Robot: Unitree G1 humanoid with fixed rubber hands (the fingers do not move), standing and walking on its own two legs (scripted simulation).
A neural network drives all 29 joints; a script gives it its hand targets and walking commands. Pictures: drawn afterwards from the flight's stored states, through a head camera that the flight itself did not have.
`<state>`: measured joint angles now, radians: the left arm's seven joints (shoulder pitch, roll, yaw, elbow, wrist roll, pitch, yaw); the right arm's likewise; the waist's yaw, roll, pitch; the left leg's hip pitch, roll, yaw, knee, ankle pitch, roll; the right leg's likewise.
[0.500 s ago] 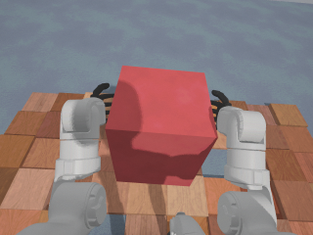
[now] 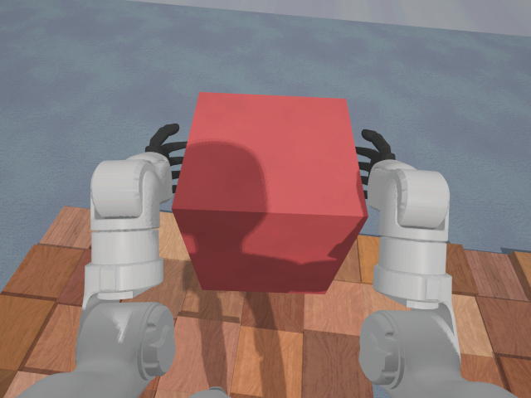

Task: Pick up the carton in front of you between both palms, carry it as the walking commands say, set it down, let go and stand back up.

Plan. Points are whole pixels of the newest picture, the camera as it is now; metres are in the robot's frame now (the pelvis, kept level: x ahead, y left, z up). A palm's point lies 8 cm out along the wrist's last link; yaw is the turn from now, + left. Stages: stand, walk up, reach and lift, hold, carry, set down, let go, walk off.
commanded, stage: carry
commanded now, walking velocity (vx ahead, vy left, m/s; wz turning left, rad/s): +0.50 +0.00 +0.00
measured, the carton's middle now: (267, 202) +0.39 +0.01 +0.09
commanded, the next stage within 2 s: none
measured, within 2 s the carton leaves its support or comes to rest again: neither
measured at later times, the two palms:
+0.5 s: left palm (225, 65) +0.67 +0.11 +0.16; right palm (374, 73) +0.68 -0.19 +0.16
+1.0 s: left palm (236, 38) +0.97 +0.12 +0.09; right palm (345, 44) +0.96 -0.18 +0.09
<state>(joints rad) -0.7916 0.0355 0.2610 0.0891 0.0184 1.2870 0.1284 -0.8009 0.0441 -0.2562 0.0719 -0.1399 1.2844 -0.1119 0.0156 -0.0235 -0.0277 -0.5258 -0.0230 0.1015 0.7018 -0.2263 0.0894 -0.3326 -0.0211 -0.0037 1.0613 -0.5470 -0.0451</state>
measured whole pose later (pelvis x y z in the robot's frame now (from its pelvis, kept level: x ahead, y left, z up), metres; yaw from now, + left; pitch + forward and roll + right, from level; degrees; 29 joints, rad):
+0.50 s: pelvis +0.31 -0.05 +0.00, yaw +1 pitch +4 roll +1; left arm -0.84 0.01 0.27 0.18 0.08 1.33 0.12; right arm -0.85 -0.04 -0.25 0.21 -0.04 1.33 -0.14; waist 0.02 0.01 -0.05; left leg -0.41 -0.02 0.01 1.24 -0.47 0.03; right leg -0.45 0.02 -0.11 0.59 -0.20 -0.10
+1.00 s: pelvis +0.61 -0.03 -0.01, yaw -1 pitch +4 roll +0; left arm -0.60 0.00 0.21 0.13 0.05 1.17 0.11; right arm -0.63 0.05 -0.19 0.14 -0.09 1.17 -0.13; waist -0.03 -0.01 -0.03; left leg -0.48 -0.04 0.16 0.56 -0.15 0.12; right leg -0.34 0.04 -0.02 1.21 -0.46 -0.04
